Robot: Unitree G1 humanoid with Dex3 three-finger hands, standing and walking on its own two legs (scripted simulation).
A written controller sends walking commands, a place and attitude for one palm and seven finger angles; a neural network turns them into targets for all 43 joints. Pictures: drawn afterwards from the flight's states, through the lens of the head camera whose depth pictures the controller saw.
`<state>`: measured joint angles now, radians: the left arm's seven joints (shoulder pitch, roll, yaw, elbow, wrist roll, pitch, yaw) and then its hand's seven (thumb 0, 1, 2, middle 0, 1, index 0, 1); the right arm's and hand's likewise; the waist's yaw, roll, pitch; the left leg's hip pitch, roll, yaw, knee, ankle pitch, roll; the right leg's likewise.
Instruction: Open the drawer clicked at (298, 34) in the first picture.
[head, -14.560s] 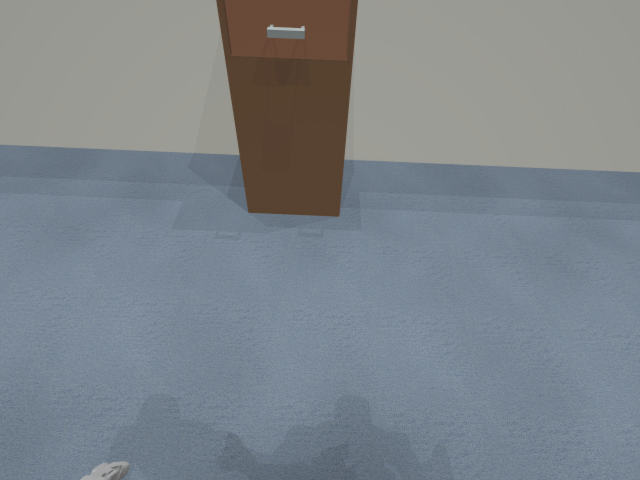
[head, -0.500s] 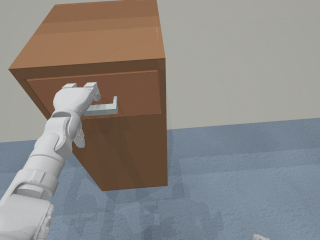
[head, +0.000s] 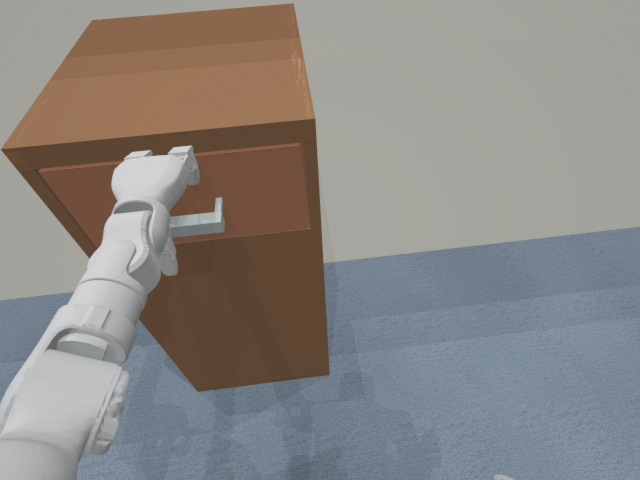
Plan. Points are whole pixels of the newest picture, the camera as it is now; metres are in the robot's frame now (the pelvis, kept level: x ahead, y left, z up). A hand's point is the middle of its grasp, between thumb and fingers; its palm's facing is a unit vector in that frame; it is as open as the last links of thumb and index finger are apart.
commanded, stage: move the hooked fingers above the handle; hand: left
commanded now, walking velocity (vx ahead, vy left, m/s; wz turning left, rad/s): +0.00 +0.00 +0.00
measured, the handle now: (187, 216) +0.49 +0.23 +0.04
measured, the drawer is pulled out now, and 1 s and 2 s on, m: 0.00 0.00 0.00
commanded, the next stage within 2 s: lower the fingers behind the handle in 1.00 s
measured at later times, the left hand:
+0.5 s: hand (164, 210) +0.44 +0.23 +0.11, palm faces -0.01 -0.01 -1.00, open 13.6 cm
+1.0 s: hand (169, 199) +0.45 +0.22 +0.12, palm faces +0.05 +0.00 -1.00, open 13.5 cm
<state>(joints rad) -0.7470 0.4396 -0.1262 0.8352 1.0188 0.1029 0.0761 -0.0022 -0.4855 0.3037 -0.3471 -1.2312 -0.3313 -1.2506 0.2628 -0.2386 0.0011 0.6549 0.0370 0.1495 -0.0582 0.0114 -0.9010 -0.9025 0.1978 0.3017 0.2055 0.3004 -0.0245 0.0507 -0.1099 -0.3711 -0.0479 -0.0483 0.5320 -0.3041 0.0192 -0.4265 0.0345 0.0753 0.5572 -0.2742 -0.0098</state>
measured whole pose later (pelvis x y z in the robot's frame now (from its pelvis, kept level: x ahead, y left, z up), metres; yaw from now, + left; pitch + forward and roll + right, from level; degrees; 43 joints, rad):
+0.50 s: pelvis +0.01 +0.00 +0.00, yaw +0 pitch +8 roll +0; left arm -0.69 0.43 -0.12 0.78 1.00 0.15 0.10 0.00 -0.49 0.30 -0.36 -1.24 -0.35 -1.24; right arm 0.24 -0.25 -0.01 0.67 0.04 0.15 -0.05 0.01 -0.90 -0.90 0.20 0.30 0.20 0.30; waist -0.02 0.07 -0.12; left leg -0.35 -0.05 -0.05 0.52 -0.31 0.02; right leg -0.41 0.04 0.08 0.55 -0.28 -0.01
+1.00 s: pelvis +0.00 +0.00 +0.00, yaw +1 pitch +9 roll +0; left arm -0.77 0.40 -0.16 0.80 1.00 0.16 0.13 0.00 -0.49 0.30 -0.37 -1.25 -0.36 -1.26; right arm 0.24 -0.25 -0.01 0.69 0.03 0.15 -0.04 0.01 -0.90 -0.90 0.20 0.30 0.20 0.30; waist -0.01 0.06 -0.12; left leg -0.38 -0.05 -0.06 0.54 -0.31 0.02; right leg -0.43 0.03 0.06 0.56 -0.28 -0.01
